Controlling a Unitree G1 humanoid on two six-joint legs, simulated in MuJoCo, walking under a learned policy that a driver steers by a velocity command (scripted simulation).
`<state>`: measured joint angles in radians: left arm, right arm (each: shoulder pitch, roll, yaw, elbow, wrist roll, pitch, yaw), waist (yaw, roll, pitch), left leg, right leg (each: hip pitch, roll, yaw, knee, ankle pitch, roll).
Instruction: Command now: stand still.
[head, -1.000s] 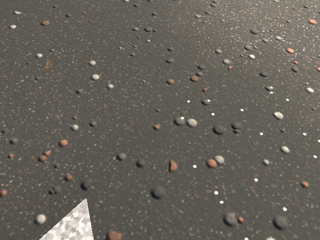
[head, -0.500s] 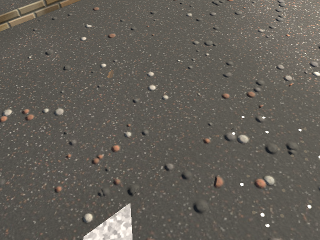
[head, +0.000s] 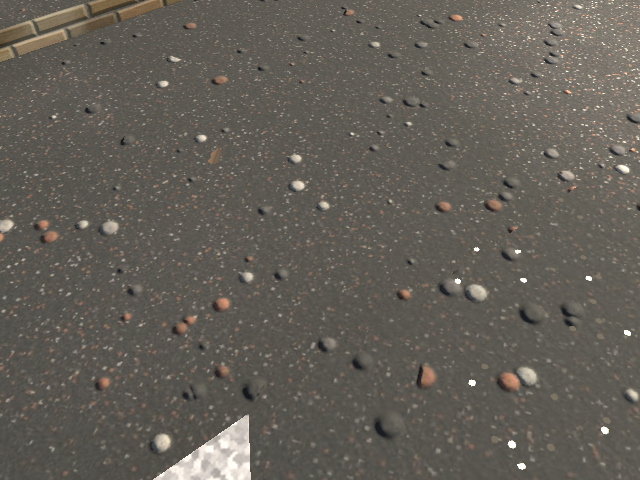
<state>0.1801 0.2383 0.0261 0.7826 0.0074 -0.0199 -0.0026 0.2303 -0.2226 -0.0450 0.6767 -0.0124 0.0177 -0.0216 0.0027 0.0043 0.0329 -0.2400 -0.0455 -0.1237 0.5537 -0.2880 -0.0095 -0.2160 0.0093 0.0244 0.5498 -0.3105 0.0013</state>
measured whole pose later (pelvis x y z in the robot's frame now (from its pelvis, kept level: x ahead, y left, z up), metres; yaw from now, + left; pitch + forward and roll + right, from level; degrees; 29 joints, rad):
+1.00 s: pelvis +0.00 -0.02 +0.01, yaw +0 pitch -2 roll +0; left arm 0.21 0.22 0.02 1.04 0.00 -0.01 0.02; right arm 0.29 -0.21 -0.05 0.96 0.00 0.01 -0.06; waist 0.01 0.01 0.04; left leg -0.19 -0.01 -0.13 0.47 -0.25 -0.05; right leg -0.18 0.04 0.02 0.48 -0.28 -0.03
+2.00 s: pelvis +0.32 -0.03 +0.01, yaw +0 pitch -1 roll +0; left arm 0.39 0.20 0.05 1.00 0.01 -0.08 0.00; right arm 0.23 -0.23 -0.05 0.97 -0.04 -0.04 0.03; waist 0.01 0.03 0.04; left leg -0.53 0.08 0.00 1.05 -0.21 0.06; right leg -0.13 0.08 -0.11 0.32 -0.18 -0.11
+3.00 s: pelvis +0.87 -0.06 -0.06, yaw -1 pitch +1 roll +4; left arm -0.01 0.21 0.01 0.85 0.09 -0.04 -0.07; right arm 0.62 -0.20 0.01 1.11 -0.11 -0.11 0.02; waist -0.08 -0.05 0.02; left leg 0.32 -0.08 0.06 0.28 -0.62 0.01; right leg -0.62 -0.12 0.01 0.55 0.27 -0.07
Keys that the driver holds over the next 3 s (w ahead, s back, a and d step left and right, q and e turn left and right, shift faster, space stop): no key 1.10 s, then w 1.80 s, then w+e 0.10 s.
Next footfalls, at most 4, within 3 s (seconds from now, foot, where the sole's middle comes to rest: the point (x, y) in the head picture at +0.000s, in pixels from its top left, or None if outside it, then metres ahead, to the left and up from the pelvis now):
1.76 right None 0.36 -0.09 -0.77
2.30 left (314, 430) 0.62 0.05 -0.77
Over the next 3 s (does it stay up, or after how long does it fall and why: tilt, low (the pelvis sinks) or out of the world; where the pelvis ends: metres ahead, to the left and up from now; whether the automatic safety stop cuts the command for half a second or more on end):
stays up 0.87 -0.06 -0.06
